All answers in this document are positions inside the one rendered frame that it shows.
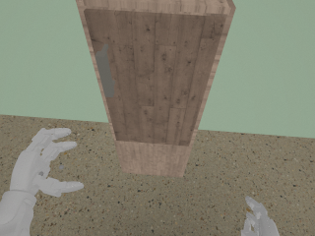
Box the handle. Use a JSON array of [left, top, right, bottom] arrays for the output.
[[94, 44, 115, 97]]

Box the robot left hand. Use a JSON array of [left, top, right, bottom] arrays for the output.
[[9, 128, 85, 198]]

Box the cupboard door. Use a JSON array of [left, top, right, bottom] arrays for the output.
[[84, 8, 225, 147]]

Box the robot left forearm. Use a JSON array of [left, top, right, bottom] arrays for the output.
[[0, 190, 37, 236]]

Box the robot right hand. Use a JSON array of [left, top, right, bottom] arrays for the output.
[[240, 196, 280, 236]]

